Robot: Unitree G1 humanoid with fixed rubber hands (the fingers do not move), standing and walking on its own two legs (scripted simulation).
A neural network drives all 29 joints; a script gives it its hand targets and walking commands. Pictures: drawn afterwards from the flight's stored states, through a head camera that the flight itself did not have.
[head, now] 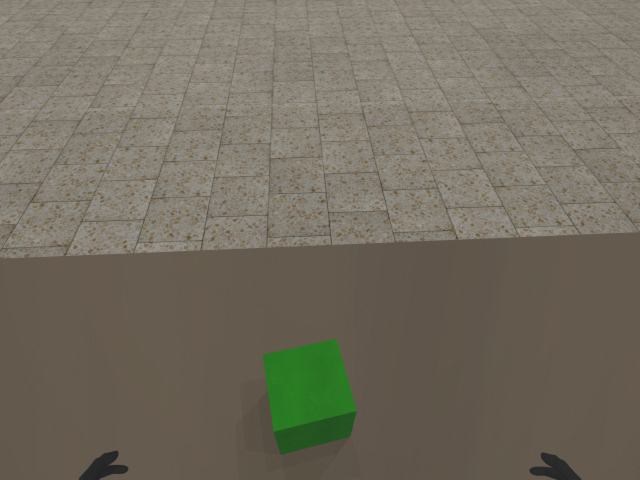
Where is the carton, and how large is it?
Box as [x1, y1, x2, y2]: [263, 339, 356, 454]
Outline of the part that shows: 336,339 263,355 273,430 281,454 346,437 350,434 356,410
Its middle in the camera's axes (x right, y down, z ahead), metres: -0.04 +0.45 +1.10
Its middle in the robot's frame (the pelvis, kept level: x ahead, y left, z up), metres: +0.42 +0.04 -0.66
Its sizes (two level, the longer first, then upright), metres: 0.210 0.200 0.250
